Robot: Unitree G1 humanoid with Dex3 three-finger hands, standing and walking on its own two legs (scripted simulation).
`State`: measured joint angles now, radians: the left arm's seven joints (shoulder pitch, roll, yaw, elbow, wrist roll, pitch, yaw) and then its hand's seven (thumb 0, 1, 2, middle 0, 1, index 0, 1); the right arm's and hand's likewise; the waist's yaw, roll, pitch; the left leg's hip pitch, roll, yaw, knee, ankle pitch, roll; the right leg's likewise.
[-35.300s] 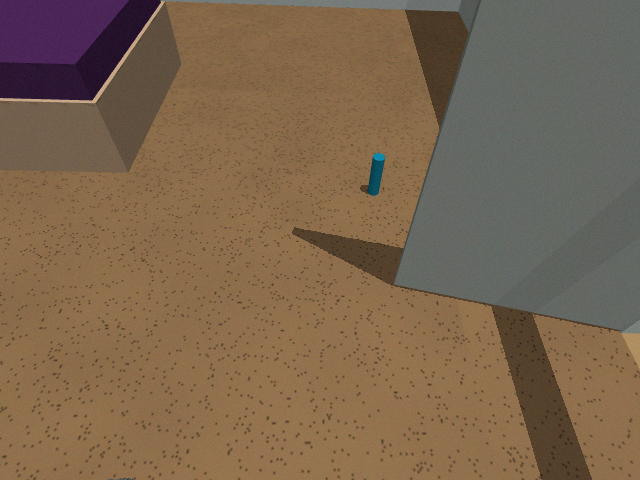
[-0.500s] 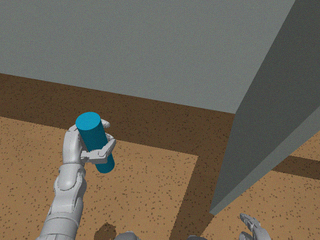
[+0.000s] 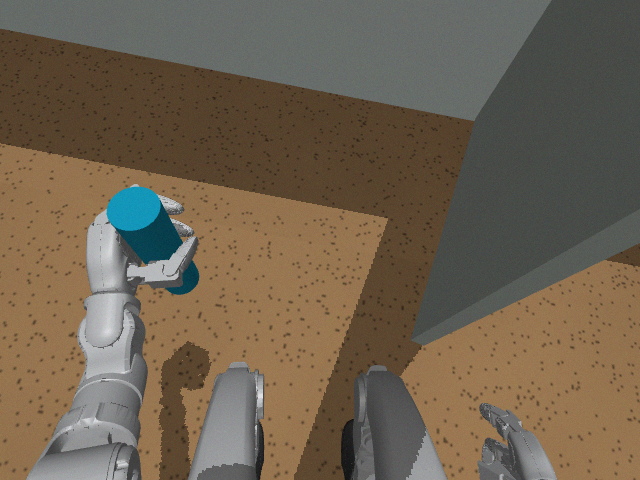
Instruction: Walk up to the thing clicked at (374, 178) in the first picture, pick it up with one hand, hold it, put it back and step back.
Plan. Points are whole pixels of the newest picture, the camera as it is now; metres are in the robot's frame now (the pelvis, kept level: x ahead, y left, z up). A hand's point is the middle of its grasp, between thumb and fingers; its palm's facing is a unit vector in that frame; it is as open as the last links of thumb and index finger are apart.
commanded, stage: crouch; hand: left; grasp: from the side
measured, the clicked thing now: (162, 249) +0.39 +0.21 -0.03
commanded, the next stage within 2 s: lower in 1.26 s
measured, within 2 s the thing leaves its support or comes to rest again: neither
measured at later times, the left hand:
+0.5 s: hand (191, 288) +0.39 +0.21 -0.23, palm faces +0.18 -0.98 -0.02, open 7.2 cm
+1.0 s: hand (196, 294) +0.41 +0.23 -0.32, palm faces +0.17 -0.99 -0.01, open 7.2 cm
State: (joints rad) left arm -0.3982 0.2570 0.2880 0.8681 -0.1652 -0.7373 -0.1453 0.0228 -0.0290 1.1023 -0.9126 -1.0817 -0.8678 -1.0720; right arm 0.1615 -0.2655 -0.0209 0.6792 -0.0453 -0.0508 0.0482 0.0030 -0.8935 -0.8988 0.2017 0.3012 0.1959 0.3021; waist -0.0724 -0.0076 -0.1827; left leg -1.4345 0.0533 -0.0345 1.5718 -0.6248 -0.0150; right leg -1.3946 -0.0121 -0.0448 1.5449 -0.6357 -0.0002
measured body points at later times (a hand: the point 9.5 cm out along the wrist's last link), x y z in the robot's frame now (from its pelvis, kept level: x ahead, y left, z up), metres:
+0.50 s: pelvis -0.06 +0.00 -0.19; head +0.14 +0.04 +0.21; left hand +0.38 +0.27 -0.22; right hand +0.05 -0.26 -0.31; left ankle +0.04 +0.13 -0.55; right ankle +0.04 -0.12 -0.55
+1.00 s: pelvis -0.06 +0.00 -0.26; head +0.17 +0.06 +0.13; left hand +0.40 +0.28 -0.32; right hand +0.04 -0.28 -0.37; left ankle +0.04 +0.13 -0.55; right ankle +0.04 -0.12 -0.55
